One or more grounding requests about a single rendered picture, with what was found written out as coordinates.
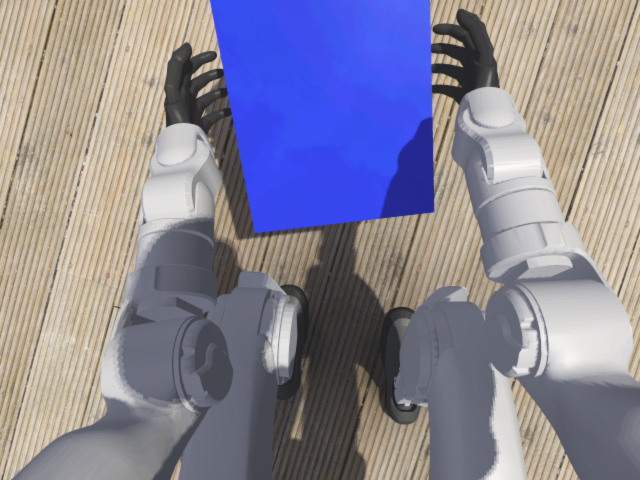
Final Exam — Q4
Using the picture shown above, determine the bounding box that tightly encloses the robot left forearm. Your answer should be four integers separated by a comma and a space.
100, 123, 222, 400

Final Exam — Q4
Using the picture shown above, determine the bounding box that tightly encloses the left robot thigh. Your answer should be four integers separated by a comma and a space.
178, 286, 297, 480

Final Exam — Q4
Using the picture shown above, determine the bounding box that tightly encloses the carton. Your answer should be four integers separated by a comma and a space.
210, 0, 434, 233

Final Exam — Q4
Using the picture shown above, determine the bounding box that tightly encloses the left robot upper arm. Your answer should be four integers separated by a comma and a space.
11, 316, 233, 480

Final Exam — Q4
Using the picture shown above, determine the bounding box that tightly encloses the robot right forearm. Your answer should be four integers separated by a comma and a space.
451, 87, 633, 357

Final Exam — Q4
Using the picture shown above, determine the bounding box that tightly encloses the robot left foot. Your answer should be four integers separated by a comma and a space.
277, 285, 309, 400

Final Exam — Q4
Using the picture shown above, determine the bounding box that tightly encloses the right robot hand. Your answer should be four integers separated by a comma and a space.
431, 9, 500, 105

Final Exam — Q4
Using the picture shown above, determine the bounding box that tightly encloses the right robot upper arm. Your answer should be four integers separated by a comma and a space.
483, 278, 640, 480

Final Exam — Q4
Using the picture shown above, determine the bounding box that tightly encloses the left robot hand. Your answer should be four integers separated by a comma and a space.
164, 42, 232, 135

